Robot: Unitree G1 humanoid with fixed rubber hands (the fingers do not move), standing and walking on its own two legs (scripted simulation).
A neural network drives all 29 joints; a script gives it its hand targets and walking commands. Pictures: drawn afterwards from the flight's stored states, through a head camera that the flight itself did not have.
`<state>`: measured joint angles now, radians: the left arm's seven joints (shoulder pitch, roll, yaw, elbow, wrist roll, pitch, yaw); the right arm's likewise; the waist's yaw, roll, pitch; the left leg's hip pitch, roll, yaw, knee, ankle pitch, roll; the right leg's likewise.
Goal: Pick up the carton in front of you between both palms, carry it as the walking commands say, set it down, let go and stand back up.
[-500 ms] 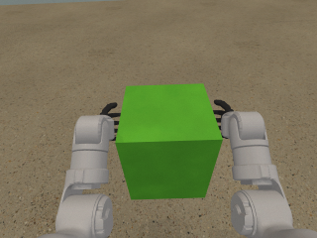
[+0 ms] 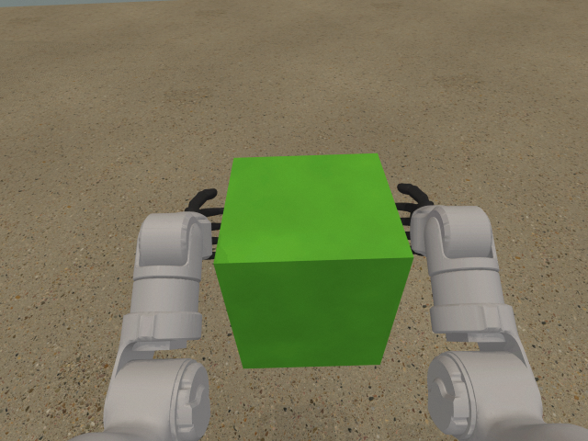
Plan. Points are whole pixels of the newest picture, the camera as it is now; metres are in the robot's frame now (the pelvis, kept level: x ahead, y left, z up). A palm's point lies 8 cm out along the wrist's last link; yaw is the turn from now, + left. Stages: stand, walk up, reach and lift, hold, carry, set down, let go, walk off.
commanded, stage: carry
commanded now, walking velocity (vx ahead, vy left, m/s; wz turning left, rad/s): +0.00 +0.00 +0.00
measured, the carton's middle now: (308, 263) +0.36 +0.00 +0.06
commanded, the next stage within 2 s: none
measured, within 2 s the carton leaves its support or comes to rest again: neither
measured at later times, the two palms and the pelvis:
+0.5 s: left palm (196, 235) +0.35 +0.15 +0.13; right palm (423, 229) +0.35 -0.15 +0.13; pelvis +0.00 +0.00 +0.00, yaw +0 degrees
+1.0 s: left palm (209, 185) +0.47 +0.15 +0.12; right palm (398, 188) +0.46 -0.15 +0.11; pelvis +0.10 +0.01 -0.01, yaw +0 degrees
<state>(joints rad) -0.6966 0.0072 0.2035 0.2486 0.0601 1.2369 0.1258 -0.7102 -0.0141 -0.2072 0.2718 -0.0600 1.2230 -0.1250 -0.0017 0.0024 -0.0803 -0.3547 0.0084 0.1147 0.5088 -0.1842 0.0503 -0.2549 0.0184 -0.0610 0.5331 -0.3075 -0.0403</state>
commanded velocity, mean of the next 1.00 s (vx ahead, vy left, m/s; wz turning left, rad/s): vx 0.27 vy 0.00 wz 0.00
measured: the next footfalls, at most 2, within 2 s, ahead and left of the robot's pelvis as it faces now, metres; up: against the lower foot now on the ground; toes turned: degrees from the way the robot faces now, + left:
right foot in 1.32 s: +0.43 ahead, -0.17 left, -0.15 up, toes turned -4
left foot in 1.78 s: +0.76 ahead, -0.10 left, -0.15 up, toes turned +3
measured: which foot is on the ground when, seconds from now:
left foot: down 0.00-1.00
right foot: down 0.00-0.74, up 0.76-1.00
